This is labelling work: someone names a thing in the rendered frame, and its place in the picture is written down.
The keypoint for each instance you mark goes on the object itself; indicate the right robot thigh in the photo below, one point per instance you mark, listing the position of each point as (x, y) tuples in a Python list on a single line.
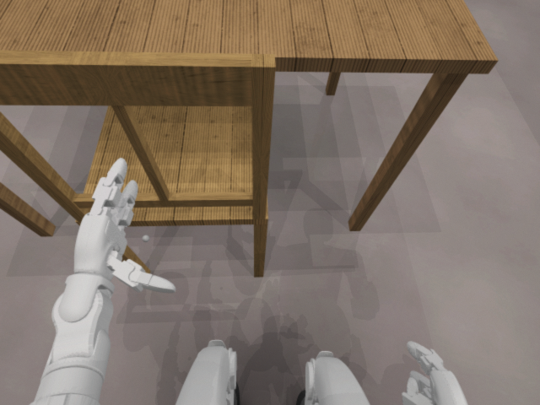
[(329, 381)]

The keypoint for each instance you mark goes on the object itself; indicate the right robot hand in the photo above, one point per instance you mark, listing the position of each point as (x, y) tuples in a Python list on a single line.
[(442, 387)]

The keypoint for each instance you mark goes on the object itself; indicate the chair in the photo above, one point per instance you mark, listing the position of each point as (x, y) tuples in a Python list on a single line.
[(194, 129)]

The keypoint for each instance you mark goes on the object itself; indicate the robot thigh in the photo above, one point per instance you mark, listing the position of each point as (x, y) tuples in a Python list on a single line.
[(329, 381), (212, 374)]

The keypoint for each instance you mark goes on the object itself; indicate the robot left forearm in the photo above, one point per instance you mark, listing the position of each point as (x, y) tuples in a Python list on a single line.
[(76, 367)]

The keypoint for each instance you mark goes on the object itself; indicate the table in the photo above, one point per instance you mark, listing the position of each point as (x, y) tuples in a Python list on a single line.
[(335, 36)]

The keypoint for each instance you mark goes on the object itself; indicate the left robot thigh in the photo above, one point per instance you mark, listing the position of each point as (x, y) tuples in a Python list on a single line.
[(212, 374)]

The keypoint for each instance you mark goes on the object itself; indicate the left robot hand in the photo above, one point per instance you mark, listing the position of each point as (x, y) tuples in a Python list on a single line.
[(103, 228)]

